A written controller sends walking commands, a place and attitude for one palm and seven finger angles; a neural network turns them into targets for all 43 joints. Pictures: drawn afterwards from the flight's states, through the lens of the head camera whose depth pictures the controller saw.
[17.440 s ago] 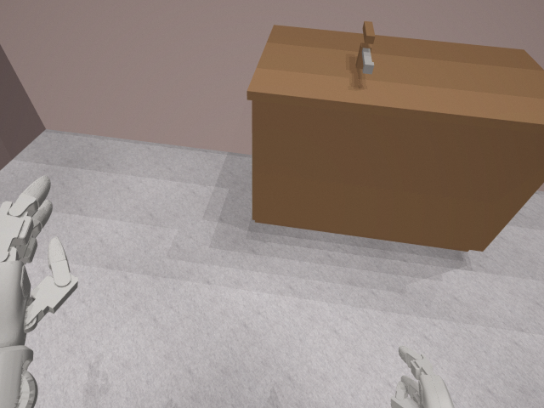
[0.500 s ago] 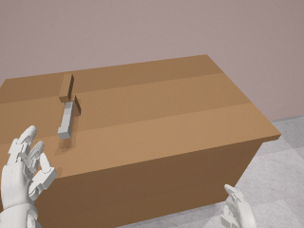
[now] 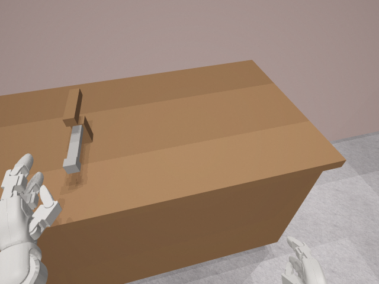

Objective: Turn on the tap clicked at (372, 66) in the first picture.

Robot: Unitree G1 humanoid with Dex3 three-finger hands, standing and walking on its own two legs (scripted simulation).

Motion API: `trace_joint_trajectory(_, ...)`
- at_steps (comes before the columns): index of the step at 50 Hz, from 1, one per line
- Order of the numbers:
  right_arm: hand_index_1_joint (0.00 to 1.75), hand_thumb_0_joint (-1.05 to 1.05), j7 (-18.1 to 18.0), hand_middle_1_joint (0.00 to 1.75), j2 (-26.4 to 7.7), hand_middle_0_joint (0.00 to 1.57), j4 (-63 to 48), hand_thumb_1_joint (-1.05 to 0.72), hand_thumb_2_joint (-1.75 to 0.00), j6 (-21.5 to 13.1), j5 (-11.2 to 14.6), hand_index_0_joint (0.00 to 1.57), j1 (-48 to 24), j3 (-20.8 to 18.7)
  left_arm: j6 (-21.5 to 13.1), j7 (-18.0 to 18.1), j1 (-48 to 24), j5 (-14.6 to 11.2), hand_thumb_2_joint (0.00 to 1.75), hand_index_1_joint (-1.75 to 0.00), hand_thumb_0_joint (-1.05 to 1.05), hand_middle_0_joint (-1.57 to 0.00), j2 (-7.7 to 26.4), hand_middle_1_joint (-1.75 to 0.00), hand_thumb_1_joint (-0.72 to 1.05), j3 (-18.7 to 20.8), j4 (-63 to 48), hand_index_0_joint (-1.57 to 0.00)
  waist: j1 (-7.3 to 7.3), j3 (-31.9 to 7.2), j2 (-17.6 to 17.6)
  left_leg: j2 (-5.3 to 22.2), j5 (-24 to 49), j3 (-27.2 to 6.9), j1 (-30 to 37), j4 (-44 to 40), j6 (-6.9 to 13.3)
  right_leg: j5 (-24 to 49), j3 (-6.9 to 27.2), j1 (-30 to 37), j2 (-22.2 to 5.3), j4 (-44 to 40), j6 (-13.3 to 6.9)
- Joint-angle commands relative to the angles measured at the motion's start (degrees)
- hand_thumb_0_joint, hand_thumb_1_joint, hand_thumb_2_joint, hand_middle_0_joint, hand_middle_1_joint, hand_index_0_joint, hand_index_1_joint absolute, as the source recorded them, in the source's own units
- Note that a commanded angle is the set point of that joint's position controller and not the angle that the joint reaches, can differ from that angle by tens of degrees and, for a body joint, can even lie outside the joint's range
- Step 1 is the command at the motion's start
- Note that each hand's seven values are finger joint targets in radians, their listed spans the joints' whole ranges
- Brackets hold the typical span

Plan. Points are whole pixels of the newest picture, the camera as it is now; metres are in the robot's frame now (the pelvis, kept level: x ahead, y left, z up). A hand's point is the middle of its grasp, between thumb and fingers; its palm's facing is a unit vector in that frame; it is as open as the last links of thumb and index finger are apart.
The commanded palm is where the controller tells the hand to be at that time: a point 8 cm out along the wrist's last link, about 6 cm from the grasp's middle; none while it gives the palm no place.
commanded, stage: reach beside the lever's end, fingers flat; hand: left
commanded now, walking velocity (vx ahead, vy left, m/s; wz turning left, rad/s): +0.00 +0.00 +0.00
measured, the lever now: (72, 165) +0.34 +0.32 +0.06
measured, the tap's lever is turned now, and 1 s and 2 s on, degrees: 0 0 0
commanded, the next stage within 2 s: push the lever round in 1.56 s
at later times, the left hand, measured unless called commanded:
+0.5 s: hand (49, 193) +0.25 +0.31 +0.09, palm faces +0.55 -0.83 -0.11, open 7.6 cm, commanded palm +0.21 +0.35 +0.09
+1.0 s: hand (49, 180) +0.29 +0.34 +0.07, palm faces +0.55 -0.83 -0.10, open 7.8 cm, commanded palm +0.25 +0.38 +0.07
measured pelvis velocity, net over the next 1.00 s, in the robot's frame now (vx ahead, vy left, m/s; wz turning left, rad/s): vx -0.01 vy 0.03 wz -0.01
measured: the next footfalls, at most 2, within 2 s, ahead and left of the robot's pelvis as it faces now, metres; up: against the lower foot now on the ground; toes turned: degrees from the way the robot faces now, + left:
none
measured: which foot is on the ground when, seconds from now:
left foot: down 0.00-1.00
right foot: down 0.00-1.00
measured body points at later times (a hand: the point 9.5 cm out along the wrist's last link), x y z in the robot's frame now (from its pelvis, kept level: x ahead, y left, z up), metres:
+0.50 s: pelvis +0.00 +0.02 +0.00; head +0.01 +0.01 +0.45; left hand +0.22 +0.35 +0.10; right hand +0.17 -0.22 -0.09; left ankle +0.04 +0.13 -0.72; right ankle -0.01 -0.07 -0.72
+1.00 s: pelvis -0.01 +0.03 -0.01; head +0.03 +0.03 +0.44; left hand +0.26 +0.38 +0.08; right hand +0.15 -0.21 -0.11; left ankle +0.04 +0.13 -0.72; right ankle -0.01 -0.07 -0.72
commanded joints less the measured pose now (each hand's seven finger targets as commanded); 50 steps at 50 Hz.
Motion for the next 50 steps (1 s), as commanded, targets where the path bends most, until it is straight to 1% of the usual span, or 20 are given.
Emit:
trace_joint_trajectory(1, 0.30, 0.00, -0.25, 0.30, -5.67, 0.20, -9.08, -0.90, -0.90, -3.36, 0.19, 0.20, -7.77, -2.38, -5.72, 0.54, -10.06, 0.84, 0.90, -0.27, 0.00, -0.19, 10.53, -0.27, 0.90, 5.19, -10.91, -0.19, -0.47, -5.20, -1.16, -1.68, 5.90, -0.27, 4.96, -4.06, 2.42, 11.76, 5.25, -2.42, -2.03, -8.61, 2.68)
trace_joint_trajectory(4, 0.30, 0.00, -0.25, 0.30, -5.55, 0.20, -8.90, -0.90, -0.90, -3.29, 0.17, 0.20, -7.90, -2.14, -5.91, 0.79, -12.58, 1.11, 0.90, -0.26, 0.00, -0.19, 10.02, -0.26, 0.90, 4.47, -9.41, -0.19, -0.69, -5.38, -0.56, -1.83, 4.74, -0.49, 4.83, -4.43, 2.37, 10.16, 5.16, -2.69, -1.97, -8.51, 2.56)
trace_joint_trajectory(7, 0.30, 0.00, -0.41, 0.30, -5.90, 0.20, -8.52, -0.90, -0.90, -2.74, 0.01, 0.20, -7.59, -2.37, -5.88, 0.60, -13.41, 0.81, 0.90, -0.25, 0.00, -0.18, 11.89, -0.25, 0.90, 6.76, -5.78, -0.18, -0.33, -6.22, -1.97, -1.88, 5.39, -0.34, 4.02, -4.14, 2.43, 11.38, 5.32, -1.95, -1.81, -8.38, 2.60)
trace_joint_trajectory(11, 0.30, 0.00, -0.25, 0.30, -5.81, 0.20, -8.42, -0.90, -0.90, -1.95, 0.09, 0.20, -7.20, -2.58, -6.01, -0.39, -13.46, 0.34, 0.90, -0.24, 0.00, -0.18, 13.57, -0.24, 0.90, 9.38, -3.16, -0.18, 0.33, -8.28, -0.42, -1.90, 7.70, -0.10, 4.07, -3.86, 2.29, 14.81, 5.20, -0.55, -1.66, -7.59, 2.53)
trace_joint_trajectory(13, 0.30, 0.00, -0.19, 0.30, -5.82, 0.20, -8.23, -0.90, -0.90, -1.90, 0.28, 0.20, -7.07, -2.57, -6.54, -0.81, -15.28, 0.48, 0.90, -0.24, 0.00, -0.18, 13.82, -0.24, 0.90, 9.52, -2.84, -0.18, -0.02, -7.81, 0.80, -1.84, 8.51, -0.08, 4.36, -3.75, 2.36, 15.64, 5.08, -0.95, -1.54, -7.43, 2.37)
trace_joint_trajectory(15, 0.30, 0.00, -0.03, 0.30, -5.98, 0.20, -8.09, -0.90, -0.90, -1.83, 0.31, 0.20, -6.70, -2.72, -7.04, -1.30, -15.08, 0.16, 0.90, -0.23, 0.00, -0.18, 13.53, -0.23, 0.90, 9.69, -0.43, -0.18, -0.18, -7.41, -1.13, -1.65, 8.32, -0.39, 3.78, -3.76, 2.32, 15.44, 4.63, -1.43, -1.25, -7.08, 2.42)
trace_joint_trajectory(18, 0.30, 0.00, -0.03, 0.30, -6.12, 0.20, -7.78, -0.90, -0.90, -2.30, 0.31, 0.20, -6.67, -2.66, -8.50, -1.96, -19.97, 0.53, 0.90, -0.22, 0.00, -0.18, 13.06, -0.22, 0.90, 8.11, -0.56, -0.18, -1.17, -7.04, 1.15, -1.72, 7.12, -0.55, 4.43, -3.57, 2.42, 13.51, 4.62, -3.43, -1.09, -6.93, 2.31)
trace_joint_trajectory(20, 0.30, 0.00, -0.11, 0.30, -6.46, 0.20, -7.45, -0.90, -0.90, -2.37, 0.30, 0.20, -6.41, -2.76, -8.98, -2.25, -21.43, 0.58, 0.90, -0.22, 0.00, -0.17, 13.21, -0.22, 0.90, 7.98, 1.96, -0.17, -1.61, -7.12, -0.62, -1.70, 6.25, -0.91, 3.87, -3.56, 2.44, 12.35, 4.46, -4.12, -0.92, -6.65, 2.36)
trace_joint_trajectory(23, 0.30, 0.00, -0.19, 0.30, -6.72, 0.20, -7.13, -0.90, -0.90, -2.32, 0.25, 0.20, -5.95, -3.07, -9.55, -2.56, -21.75, 0.57, 0.90, -0.21, 0.00, -0.17, 15.98, -0.21, 0.90, 10.95, 3.91, -0.17, -0.79, -8.76, 0.02, -1.82, 6.74, -0.75, 3.44, -3.34, 2.44, 12.81, 4.64, -3.34, -0.91, -6.33, 2.27)
trace_joint_trajectory(25, 0.30, 0.00, -0.09, 0.30, -6.75, 0.20, -7.14, -0.90, -0.90, -2.22, 0.23, 0.20, -5.81, -3.00, -9.75, -2.84, -22.95, 0.67, 0.90, -0.21, 0.00, -0.17, 15.03, -0.21, 0.90, 9.85, 5.06, -0.17, -1.09, -9.09, 0.58, -1.85, 6.43, -0.93, 3.39, -3.31, 2.33, 12.34, 4.46, -3.78, -0.83, -5.91, 2.27)
trace_joint_trajectory(28, 0.30, 0.00, -0.20, 0.30, -6.87, 0.20, -6.69, -0.90, -0.90, -1.79, 0.14, 0.20, -5.55, -3.21, -10.59, -2.79, -25.30, 0.94, 0.90, -0.20, 0.00, -0.17, 18.00, -0.20, 0.90, 12.49, 6.48, -0.17, -0.92, -9.93, 0.62, -1.67, 6.90, -1.27, 3.13, -3.17, 2.36, 12.47, 4.44, -3.61, -0.66, -5.52, 2.13)
trace_joint_trajectory(29, 0.30, 0.00, 0.00, 0.30, -6.68, 0.20, -6.96, -0.90, -0.90, -1.80, 0.14, 0.20, -5.68, -3.15, -10.90, -3.07, -25.49, 1.09, 0.90, -0.20, 0.00, -0.17, 16.17, -0.20, 0.90, 10.62, 6.58, -0.17, -1.01, -10.88, 1.76, -1.74, 7.07, -1.25, 3.69, -3.12, 2.27, 12.34, 4.28, -3.80, -0.61, -5.10, 2.10)
trace_joint_trajectory(33, 0.30, 0.00, 0.21, 0.30, -7.18, 0.20, -6.48, -0.90, -0.90, -1.64, 0.07, 0.20, -4.89, -3.36, -11.44, -3.29, -25.82, 1.01, 0.90, -0.19, 0.00, -0.16, 17.49, -0.19, 0.90, 12.27, 10.41, -0.16, -1.00, -10.36, 0.90, -1.56, 6.87, -1.70, 2.54, -2.82, 2.25, 12.09, 4.02, -4.54, -0.28, -4.69, 1.99)
trace_joint_trajectory(35, 0.30, 0.00, 0.24, 0.30, -7.21, 0.20, -6.62, -0.90, -0.90, -1.33, 0.13, 0.20, -4.86, -3.28, -11.44, -3.71, -27.56, 0.95, 0.90, -0.18, 0.00, -0.16, 16.42, -0.18, 0.90, 10.85, 11.44, -0.16, -1.40, -10.46, 1.52, -1.56, 6.46, -1.75, 2.52, -2.68, 2.22, 11.68, 4.02, -5.27, -0.25, -4.45, 2.03)
trace_joint_trajectory(40, 0.30, 0.00, 0.26, 0.30, -7.60, 0.20, -6.48, -0.90, -0.90, -0.84, 0.04, 0.20, -4.02, -3.56, -12.11, -3.79, -29.26, 1.26, 0.90, -0.17, 0.00, -0.16, 17.97, -0.17, 0.90, 12.14, 14.47, -0.16, -1.38, -11.24, 0.71, -1.35, 6.77, -2.20, 2.01, -2.34, 2.18, 11.33, 3.77, -5.87, 0.01, -3.76, 1.98)
trace_joint_trajectory(41, 0.30, 0.00, 0.37, 0.30, -7.60, 0.20, -6.35, -0.90, -0.90, -0.78, -0.07, 0.20, -3.85, -3.50, -12.58, -4.00, -31.65, 1.29, 0.90, -0.17, 0.00, -0.16, 17.64, -0.17, 0.90, 11.40, 13.98, -0.16, -1.93, -11.36, 1.41, -1.38, 6.87, -2.23, 2.24, -2.04, 2.13, 11.37, 3.71, -6.62, 0.04, -3.49, 2.01)
trace_joint_trajectory(43, 0.30, 0.00, 0.38, 0.30, -7.62, 0.20, -6.19, -0.90, -0.90, -0.44, -0.13, 0.20, -3.64, -3.60, -13.38, -3.74, -31.31, 1.87, 0.90, -0.16, 0.00, -0.15, 20.17, -0.16, 0.90, 13.57, 14.30, -0.15, -1.19, -12.26, 3.15, -1.13, 7.25, -2.66, 2.18, -2.10, 1.96, 10.80, 3.73, -6.64, 0.19, -2.90, 1.74)
trace_joint_trajectory(44, 0.30, 0.00, 0.45, 0.30, -7.54, 0.20, -6.21, -0.90, -0.90, -0.42, -0.14, 0.20, -3.67, -3.49, -13.54, -3.83, -32.97, 1.95, 0.90, -0.16, 0.00, -0.15, 18.23, -0.16, 0.90, 11.53, 14.72, -0.15, -2.14, -11.90, 2.70, -1.13, 6.81, -2.64, 2.43, -1.84, 2.00, 10.63, 3.67, -7.45, 0.15, -2.78, 1.89)
trace_joint_trajectory(46, 0.30, 0.00, 0.39, 0.30, -7.82, 0.20, -5.83, -0.90, -0.90, -0.35, -0.09, 0.20, -3.57, -3.50, -13.99, -3.86, -35.62, 1.99, 0.90, -0.15, 0.00, -0.15, 18.30, -0.15, 0.90, 11.11, 16.52, -0.15, -2.64, -10.94, 2.76, -0.95, 3.86, -3.20, 1.48, -1.96, 1.92, 8.09, 3.70, -9.25, 0.29, -2.70, 1.87)
trace_joint_trajectory(50, 0.30, 0.00, 0.38, 0.30, -8.11, 0.20, -5.70, -0.90, -0.90, 0.12, -0.34, 0.20, -2.49, -3.62, -14.32, -3.91, -36.51, 2.25, 0.90, -0.15, 0.00, -0.15, 19.55, -0.15, 0.90, 12.24, 19.64, -0.15, -2.21, -13.13, 1.61, -1.03, 5.17, -3.28, 1.17, -1.41, 1.97, 9.18, 3.62, -8.49, 0.34, -1.95, 1.83)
